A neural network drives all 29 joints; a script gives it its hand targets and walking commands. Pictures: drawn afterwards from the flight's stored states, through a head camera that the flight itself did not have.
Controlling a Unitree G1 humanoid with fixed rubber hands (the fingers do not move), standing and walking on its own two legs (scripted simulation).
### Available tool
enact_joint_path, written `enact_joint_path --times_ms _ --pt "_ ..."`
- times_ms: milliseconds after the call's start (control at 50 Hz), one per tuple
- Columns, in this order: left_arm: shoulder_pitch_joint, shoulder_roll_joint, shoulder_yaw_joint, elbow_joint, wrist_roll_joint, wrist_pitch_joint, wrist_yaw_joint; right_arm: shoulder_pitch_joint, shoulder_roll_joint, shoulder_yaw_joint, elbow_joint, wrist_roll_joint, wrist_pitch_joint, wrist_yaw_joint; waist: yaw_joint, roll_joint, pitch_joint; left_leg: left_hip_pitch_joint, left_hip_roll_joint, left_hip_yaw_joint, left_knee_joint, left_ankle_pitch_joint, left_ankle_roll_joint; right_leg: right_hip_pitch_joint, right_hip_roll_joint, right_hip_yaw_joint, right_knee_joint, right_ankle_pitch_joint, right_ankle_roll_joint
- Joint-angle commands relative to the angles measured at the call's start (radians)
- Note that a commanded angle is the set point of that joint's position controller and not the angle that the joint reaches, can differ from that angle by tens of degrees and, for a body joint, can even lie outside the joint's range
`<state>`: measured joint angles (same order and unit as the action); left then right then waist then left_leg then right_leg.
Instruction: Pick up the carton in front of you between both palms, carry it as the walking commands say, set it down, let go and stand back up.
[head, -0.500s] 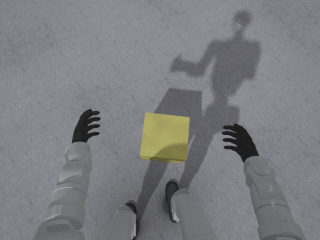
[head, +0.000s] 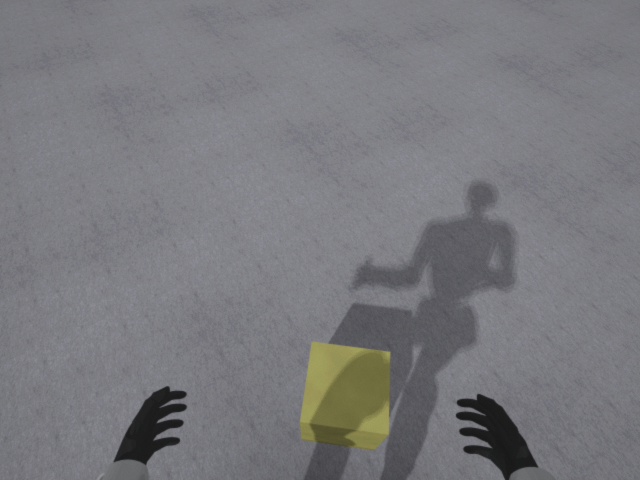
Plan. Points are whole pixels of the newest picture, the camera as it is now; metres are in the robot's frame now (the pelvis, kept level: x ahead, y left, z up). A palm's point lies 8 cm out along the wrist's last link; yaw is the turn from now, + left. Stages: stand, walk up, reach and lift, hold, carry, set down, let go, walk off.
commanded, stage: let go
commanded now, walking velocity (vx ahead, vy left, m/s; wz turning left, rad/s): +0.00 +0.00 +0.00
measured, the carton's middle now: (343, 397) +0.38 -0.09 -0.65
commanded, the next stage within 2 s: stand in 0.48 s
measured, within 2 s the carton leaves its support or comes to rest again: neither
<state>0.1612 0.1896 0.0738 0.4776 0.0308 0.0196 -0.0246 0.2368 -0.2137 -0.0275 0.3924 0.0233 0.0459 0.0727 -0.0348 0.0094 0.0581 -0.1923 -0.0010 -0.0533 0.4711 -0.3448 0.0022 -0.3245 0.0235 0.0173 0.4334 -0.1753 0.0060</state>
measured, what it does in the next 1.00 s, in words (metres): stands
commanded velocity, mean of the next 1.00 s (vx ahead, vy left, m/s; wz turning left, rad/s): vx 0.00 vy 0.00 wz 0.00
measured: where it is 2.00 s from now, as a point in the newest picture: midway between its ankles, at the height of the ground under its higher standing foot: outside the picture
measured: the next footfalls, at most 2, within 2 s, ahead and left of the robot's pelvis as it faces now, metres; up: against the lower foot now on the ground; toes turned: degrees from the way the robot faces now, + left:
none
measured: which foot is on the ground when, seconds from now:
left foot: down 0.00-1.00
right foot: down 0.00-1.00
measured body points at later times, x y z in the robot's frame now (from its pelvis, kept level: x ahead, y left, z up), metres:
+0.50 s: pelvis +0.00 +0.00 +0.00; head +0.01 -0.01 +0.45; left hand +0.17 +0.23 -0.08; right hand +0.16 -0.25 -0.08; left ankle -0.07 +0.12 -0.74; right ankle +0.03 -0.12 -0.74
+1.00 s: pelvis +0.02 -0.02 -0.01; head +0.03 -0.04 +0.44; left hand +0.13 +0.28 -0.10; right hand +0.15 -0.30 -0.12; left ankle -0.07 +0.12 -0.74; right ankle +0.03 -0.12 -0.74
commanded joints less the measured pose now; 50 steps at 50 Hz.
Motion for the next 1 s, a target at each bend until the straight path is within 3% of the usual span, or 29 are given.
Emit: enact_joint_path --times_ms 0,200,240,340,460,480,520,560,760,980 --pt "0.006 0.080 0.004 -0.115 -0.015 0.003 -0.018 -0.016 -0.105 -0.040 -0.079 -0.010 0.000 -0.003 0.013 0.047 -0.127 -0.154 -0.005 0.015 -0.143 0.278 -0.020 0.399 0.039 -0.017 0.017 0.271 0.013" --pt "0.000 0.094 -0.021 -0.135 -0.028 0.062 -0.039 -0.023 -0.109 -0.059 -0.067 -0.036 0.060 -0.009 0.014 0.017 -0.016 -0.151 0.007 0.008 -0.173 0.259 -0.014 0.467 0.045 -0.027 0.016 0.240 0.014" --pt "0.043 0.097 -0.021 -0.098 -0.048 0.031 -0.011 -0.026 -0.131 -0.062 -0.093 -0.045 0.121 -0.040 0.020 0.034 -0.067 -0.082 -0.002 0.013 -0.104 0.422 -0.032 0.395 0.070 -0.036 0.044 0.204 0.008" --pt "0.027 0.108 -0.025 -0.098 -0.042 0.036 0.002 -0.023 -0.115 -0.045 -0.095 -0.037 0.140 -0.057 0.022 0.049 -0.061 -0.100 -0.009 0.013 -0.093 0.421 -0.032 0.369 0.064 -0.025 0.051 0.216 0.007" --pt "0.034 0.107 -0.021 -0.087 -0.033 0.051 -0.003 -0.036 -0.107 -0.038 -0.103 -0.043 0.159 -0.065 0.033 0.026 -0.041 -0.134 -0.017 0.031 -0.106 0.293 -0.019 0.387 0.054 -0.022 0.045 0.194 0.012" --pt "0.047 0.242 0.028 0.053 0.014 0.031 0.029 -0.067 -0.217 -0.068 0.031 -0.060 0.086 -0.095 0.070 0.090 -0.052 -0.135 0.015 0.015 -0.054 0.127 -0.043 0.202 -0.058 0.010 0.042 0.106 0.013" --pt "0.031 0.252 0.020 0.086 0.032 0.010 0.041 -0.049 -0.194 -0.058 0.060 -0.071 0.023 -0.101 0.043 0.047 -0.046 -0.088 0.027 -0.023 -0.068 -0.036 -0.022 0.110 -0.065 0.047 0.010 -0.090 -0.002" --pt "-0.001 0.242 0.020 0.102 0.032 -0.007 0.038 -0.047 -0.197 -0.056 0.090 -0.075 -0.009 -0.094 0.039 0.009 -0.034 -0.087 0.038 -0.046 -0.070 -0.103 -0.006 0.066 -0.063 0.063 -0.004 -0.180 -0.010" --pt "0.004 0.282 0.018 0.220 0.011 -0.029 0.039 -0.018 -0.256 -0.043 0.221 -0.066 -0.044 -0.096 0.037 -0.015 -0.122 0.020 0.055 -0.050 -0.001 0.285 -0.012 0.148 -0.094 0.068 0.058 0.204 -0.042" --pt "-0.020 0.305 0.013 0.305 0.003 -0.029 0.046 -0.015 -0.282 -0.024 0.305 -0.061 -0.048 -0.107 0.043 -0.006 -0.107 0.027 0.067 -0.060 -0.030 0.316 -0.012 0.197 -0.108 0.076 0.032 0.239 -0.043"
